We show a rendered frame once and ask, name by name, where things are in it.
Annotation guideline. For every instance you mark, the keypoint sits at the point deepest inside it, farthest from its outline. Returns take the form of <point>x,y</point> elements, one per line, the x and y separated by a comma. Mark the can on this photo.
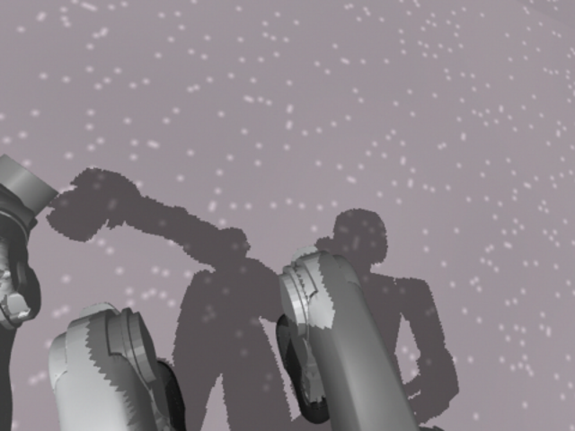
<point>34,193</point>

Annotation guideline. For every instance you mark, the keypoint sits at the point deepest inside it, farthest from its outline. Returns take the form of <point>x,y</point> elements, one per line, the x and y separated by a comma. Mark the left robot arm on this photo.
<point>20,298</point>

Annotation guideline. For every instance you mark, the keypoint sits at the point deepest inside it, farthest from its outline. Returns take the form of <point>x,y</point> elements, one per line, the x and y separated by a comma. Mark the left robot foot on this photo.
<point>173,395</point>

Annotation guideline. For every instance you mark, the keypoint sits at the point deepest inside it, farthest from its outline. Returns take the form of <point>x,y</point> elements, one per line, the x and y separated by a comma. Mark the right robot foot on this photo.
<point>314,412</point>

